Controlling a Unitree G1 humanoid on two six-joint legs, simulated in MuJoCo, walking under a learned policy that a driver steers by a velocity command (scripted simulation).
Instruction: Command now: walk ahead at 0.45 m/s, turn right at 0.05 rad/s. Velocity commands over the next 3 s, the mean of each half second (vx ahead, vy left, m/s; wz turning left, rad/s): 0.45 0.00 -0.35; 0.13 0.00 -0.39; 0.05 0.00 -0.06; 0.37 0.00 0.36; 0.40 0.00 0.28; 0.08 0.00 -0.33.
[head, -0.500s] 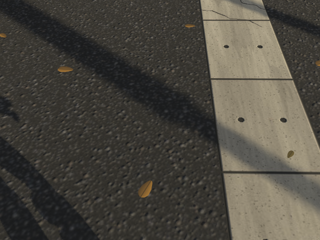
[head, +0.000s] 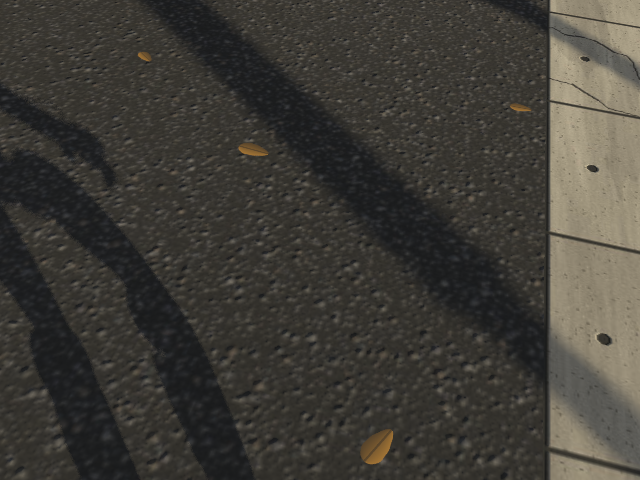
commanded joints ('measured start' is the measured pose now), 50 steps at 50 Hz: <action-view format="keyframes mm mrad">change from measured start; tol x32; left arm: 1 -26 80 19 -58 3 -1 -7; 50 -43 10 -1 -72 22 128 57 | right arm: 1 0 -137 -42 -40 -14 -38 -10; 50 -170 -97 -20 -19 -23 30 -35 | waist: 1 -9 136 12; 14 -89 82 100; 21 53 -182 -411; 50 2 216 -81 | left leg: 1 175 262 -281 -358 150 141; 12 306 246 67 -398 521 39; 18 440 268 120 63 1288 8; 19 295 235 136 291 1174 -9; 21 -391 -77 -72 974 -341 -107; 22 -457 -10 -203 996 -273 -86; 39 -42 16 -109 -39 274 -112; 42 250 441 -598 -132 826 202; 50 28 187 -264 -197 253 110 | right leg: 1 -236 -63 70 -17 158 -3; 18 70 176 -114 -587 185 -128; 21 964 -281 807 -729 352 -483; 30 175 -13 222 -848 864 -284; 40 242 49 332 -565 307 -94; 42 29 198 189 -231 -376 22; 50 172 87 66 -375 -166 104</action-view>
